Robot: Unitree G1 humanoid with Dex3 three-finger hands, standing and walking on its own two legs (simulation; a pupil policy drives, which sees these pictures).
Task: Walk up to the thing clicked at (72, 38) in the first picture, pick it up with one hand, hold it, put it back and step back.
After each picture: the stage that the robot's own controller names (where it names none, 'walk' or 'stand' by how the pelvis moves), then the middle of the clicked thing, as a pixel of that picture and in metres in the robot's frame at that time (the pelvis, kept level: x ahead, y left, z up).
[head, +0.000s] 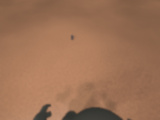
stand; (72, 37) +1.80 +0.48 -0.72
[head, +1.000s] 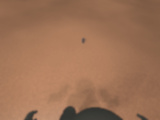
walk; (83, 40) +1.71 +0.16 -0.70
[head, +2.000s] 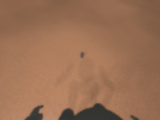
walk; (82, 54) +1.16 +0.09 -0.71
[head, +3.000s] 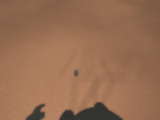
walk; (76, 73) +0.71 +0.16 -0.71
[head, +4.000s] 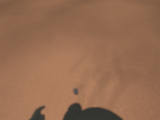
walk; (75, 91) +0.42 +0.21 -0.70
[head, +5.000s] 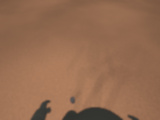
stand; (72, 100) +0.32 +0.19 -0.72
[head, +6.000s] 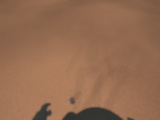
stand; (72, 100) +0.31 +0.18 -0.73
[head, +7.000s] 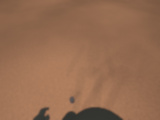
stand; (72, 100) +0.32 +0.19 -0.73
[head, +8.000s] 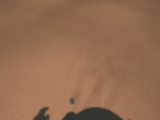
stand; (72, 100) +0.31 +0.18 -0.73
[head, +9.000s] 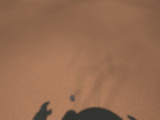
go down; (72, 98) +0.32 +0.18 -0.72
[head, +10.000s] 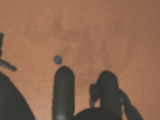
go down; (58, 60) +0.39 +0.24 -0.29
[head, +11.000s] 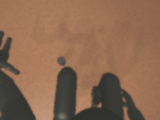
close in; (61, 61) +0.38 +0.24 -0.29
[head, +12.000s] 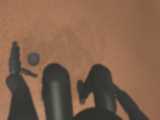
close in; (33, 59) +0.37 +0.28 -0.21
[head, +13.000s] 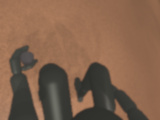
close; (27, 59) +0.37 +0.28 -0.21
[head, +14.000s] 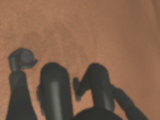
lift; (27, 59) +0.36 +0.28 -0.22
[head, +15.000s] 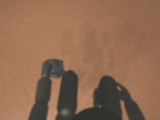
lift; (58, 69) +0.31 +0.23 -0.06
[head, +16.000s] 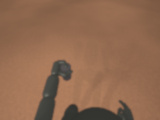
hold; (66, 72) +0.33 +0.16 +0.04
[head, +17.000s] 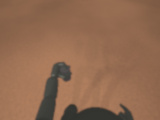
hold; (65, 73) +0.33 +0.17 +0.00
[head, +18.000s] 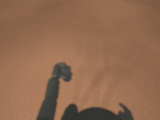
hold; (66, 74) +0.33 +0.17 +0.00
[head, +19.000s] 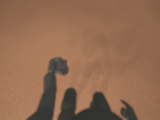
crouch; (63, 67) +0.36 +0.19 -0.06
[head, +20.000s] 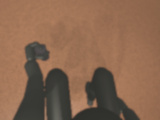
lower; (42, 53) +0.42 +0.27 -0.15
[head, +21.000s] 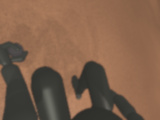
lower; (17, 53) +0.41 +0.30 -0.22
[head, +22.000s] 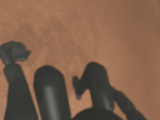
lower; (20, 52) +0.40 +0.30 -0.22
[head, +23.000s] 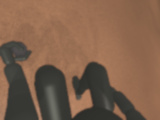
lower; (21, 52) +0.40 +0.30 -0.22
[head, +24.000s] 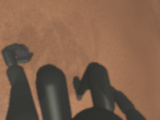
lower; (23, 54) +0.39 +0.30 -0.22
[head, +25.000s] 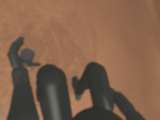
open; (27, 57) +0.38 +0.27 -0.22
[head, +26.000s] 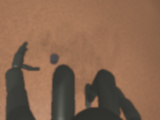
stand; (54, 59) +0.39 +0.24 -0.26
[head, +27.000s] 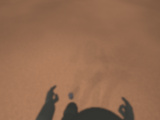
stand; (70, 96) +0.34 +0.17 -0.64
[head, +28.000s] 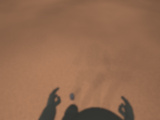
stand; (72, 96) +0.36 +0.18 -0.66
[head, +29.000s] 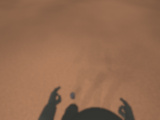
stand; (72, 95) +0.35 +0.18 -0.67
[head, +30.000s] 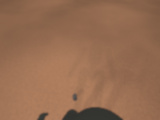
stand; (74, 97) +0.37 +0.17 -0.72
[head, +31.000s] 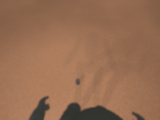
walk; (77, 81) +0.46 +0.14 -0.69
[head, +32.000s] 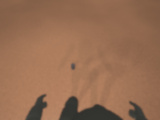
walk; (73, 66) +0.71 +0.24 -0.69
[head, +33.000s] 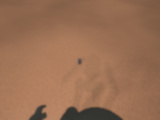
stand; (79, 61) +0.99 +0.19 -0.70
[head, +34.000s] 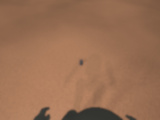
stand; (81, 62) +0.98 +0.16 -0.72
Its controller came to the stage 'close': yes
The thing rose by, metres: 0.71
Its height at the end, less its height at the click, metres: +0.00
